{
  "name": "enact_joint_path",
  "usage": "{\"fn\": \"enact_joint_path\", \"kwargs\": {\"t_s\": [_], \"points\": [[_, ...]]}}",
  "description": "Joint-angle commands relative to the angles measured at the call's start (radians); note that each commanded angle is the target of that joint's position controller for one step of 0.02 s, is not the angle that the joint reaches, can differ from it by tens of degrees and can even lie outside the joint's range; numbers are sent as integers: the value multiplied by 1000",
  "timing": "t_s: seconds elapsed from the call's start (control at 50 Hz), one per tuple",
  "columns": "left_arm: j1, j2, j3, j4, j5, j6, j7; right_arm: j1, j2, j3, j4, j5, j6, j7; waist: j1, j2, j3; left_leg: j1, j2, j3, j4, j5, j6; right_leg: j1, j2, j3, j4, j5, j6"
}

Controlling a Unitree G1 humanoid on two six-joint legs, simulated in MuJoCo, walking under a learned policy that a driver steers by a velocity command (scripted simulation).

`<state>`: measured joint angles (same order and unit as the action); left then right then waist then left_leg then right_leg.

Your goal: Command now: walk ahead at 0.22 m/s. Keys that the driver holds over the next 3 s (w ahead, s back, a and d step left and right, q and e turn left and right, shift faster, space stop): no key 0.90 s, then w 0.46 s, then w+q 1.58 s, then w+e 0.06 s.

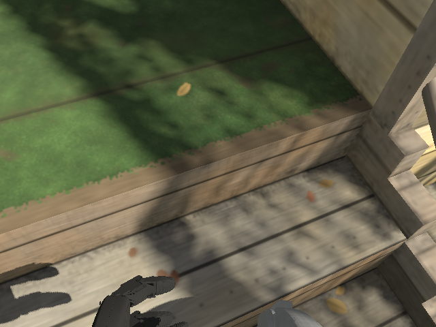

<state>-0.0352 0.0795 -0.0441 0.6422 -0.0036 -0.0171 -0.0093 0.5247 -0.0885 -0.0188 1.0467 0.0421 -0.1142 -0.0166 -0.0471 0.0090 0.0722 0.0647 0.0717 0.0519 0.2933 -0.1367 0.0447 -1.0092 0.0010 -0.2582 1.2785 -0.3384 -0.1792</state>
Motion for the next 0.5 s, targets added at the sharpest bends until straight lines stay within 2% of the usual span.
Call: {"fn": "enact_joint_path", "kwargs": {"t_s": [0.02, 0.04, 0.06, 0.08, 0.1, 0.12, 0.14, 0.16, 0.18, 0.2, 0.22, 0.24, 0.26, 0.28, 0.3, 0.32, 0.36, 0.38, 0.4, 0.42, 0.44, 0.46, 0.48, 0.5], "points": [[551, 285, 112, 102, 55, -5, 42, 11, -252, -65, -119, 38, -77, 59, 282, -227, -663, -492, -209, -82, 1207, -70, -25, 1163, -387, 985, -789, 700, -343], [419, 280, 130, 81, 30, 0, 57, -67, -219, -76, -156, -21, -65, 65, 228, -64, -656, -566, -189, -275, 1595, -75, -25, 1032, -368, 1041, -839, 624, -321], [303, 253, 129, 117, 14, -5, 63, -166, -138, -59, -225, -47, -38, 54, 139, 28, -497, -687, -128, -236, 1663, -15, -15, 886, -337, 915, -833, 314, -282], [292, 180, 118, 173, 15, -26, 68, -232, -84, -42, -288, -86, -24, 30, 92, 89, -299, -777, -98, -191, 1649, 2, 15, 735, -312, 803, -827, 122, -214], [304, 88, 94, 227, 30, -42, 74, -277, -17, -21, -335, -105, -3, 10, 47, 94, -139, -847, -88, -197, 1673, -31, 35, 608, -274, 711, -826, 74, -154], [303, 21, 74, 262, 38, -51, 69, -265, 24, -2, -356, -100, 14, 5, -5, 111, -75, -866, -89, -213, 1698, 7, 50, 514, -251, 635, -851, 96, -106], [306, 4, 63, 288, 33, -61, 55, -237, 31, 5, -365, -83, 32, 4, -38, 92, -56, -900, -98, -217, 1718, 4, 55, 490, -235, 548, -860, 162, -83], [328, 19, 63, 302, 30, -79, 40, -211, 52, 16, -362, -72, 38, -4, -50, 59, -36, -938, -95, -224, 1659, -28, 62, 504, -211, 430, -869, 272, -65], [320, 26, 64, 304, 23, -92, 40, -221, 43, 17, -365, -57, 35, -12, -51, 19, -34, -955, -97, -239, 1621, -31, 56, 512, -211, 369, -872, 393, -41], [294, 50, 58, 301, 31, -97, 39, -214, 37, 21, -356, -55, 44, -15, -56, 30, -49, -917, -109, -190, 1524, 19, 43, 486, -187, 282, -877, 446, -34], [297, 40, 49, 285, 45, -101, 30, -204, 3, 5, -315, -53, 44, -22, -35, 57, -88, -870, -135, -152, 1589, 73, 35, 485, -185, 245, -861, 600, -45], [350, 83, 58, 303, 47, -109, 23, -214, 6, 2, -317, -56, 52, -33, -26, -5, -100, -933, -138, -118, 1687, 54, 30, 546, -202, 260, -875, 659, -66], [387, 116, 71, 308, 45, -113, 16, -267, 3, -2, -333, -53, 55, -48, 5, -45, -108, -1059, -141, -118, 1817, 9, 23, 645, -225, 286, -899, 649, -75], [435, 156, 89, 319, 42, -117, 13, -332, 7, -4, -368, -75, 66, -59, 32, -79, -98, -1193, -128, -119, 1917, -64, 20, 737, -235, 327, -936, 544, -78], [445, 159, 100, 322, 43, -116, 15, -403, 5, -6, -398, -81, 75, -64, 52, -83, -79, -1300, -105, -123, 1960, -94, 19, 800, -245, 341, -959, 432, -74], [469, 136, 96, 329, 35, -116, 22, -469, 25, 5, -431, -94, 79, -60, 58, -70, -51, -1368, -78, -130, 1989, -98, 23, 811, -258, 374, -977, 297, -72], [494, 105, 93, 331, 33, -117, 38, -536, 19, 7, -460, -101, 90, -48, 70, -32, -53, -1406, -34, -110, 1973, -78, 16, 836, -263, 391, -991, 159, -68], [491, 110, 95, 313, 33, -126, 40, -553, 9, 3, -465, -95, 88, -43, 73, -26, -68, -1384, -15, -79, 1942, -81, 12, 837, -268, 393, -1016, 169, -68], [493, 104, 95, 309, 35, -133, 50, -545, 17, 4, -463, -94, 93, -32, 67, -14, -78, -1352, 3, -65, 1895, -34, 10, 834, -267, 397, -1011, 161, -80], [507, 101, 99, 318, 32, -134, 60, -554, 36, 9, -481, -97, 102, -25, 56, -33, -83, -1333, 24, -88, 1846, -24, 15, 845, -266, 392, -1014, 187, -65], [506, 111, 106, 309, 43, -133, 65, -552, 47, 7, -489, -86, 114, -21, 52, -71, -114, -1318, 22, -72, 1860, -8, 15, 889, -276, 386, -1009, 293, -77], [529, 129, 119, 306, 42, -122, 70, -558, 57, 13, -500, -95, 116, -14, 64, -81, -131, -1319, 47, -44, 1768, -38, 8, 943, -260, 383, -1019, 256, -80], [555, 95, 115, 299, 29, -121, 79, -571, 51, 13, -502, -99, 127, -11, 75, -111, -148, -1316, 59, -48, 1728, -73, 0, 1010, -270, 399, -1000, 367, -86], [567, 103, 122, 288, 30, -116, 85, -586, 52, 11, -510, -96, 133, -9, 88, -126, -159, -1328, 66, -50, 1705, -109, -11, 1065, -281, 398, -995, 439, -93]]}}
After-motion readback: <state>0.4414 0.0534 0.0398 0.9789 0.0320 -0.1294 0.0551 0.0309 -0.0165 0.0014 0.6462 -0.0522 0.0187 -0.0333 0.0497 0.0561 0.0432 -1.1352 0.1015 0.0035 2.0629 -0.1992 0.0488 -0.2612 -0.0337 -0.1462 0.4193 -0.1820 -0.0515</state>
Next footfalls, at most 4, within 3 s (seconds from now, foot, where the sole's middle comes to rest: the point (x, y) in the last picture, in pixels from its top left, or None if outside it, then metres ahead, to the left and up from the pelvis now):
0.58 left None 0.20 0.21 -0.43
1.20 right None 0.21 -0.03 -0.62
1.86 left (182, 285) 0.40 0.06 -0.43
2.20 right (280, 108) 0.74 -0.16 -0.24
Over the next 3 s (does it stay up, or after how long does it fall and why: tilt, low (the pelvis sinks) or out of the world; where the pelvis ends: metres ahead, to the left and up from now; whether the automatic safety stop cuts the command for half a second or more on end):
stays up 0.87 0.09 0.51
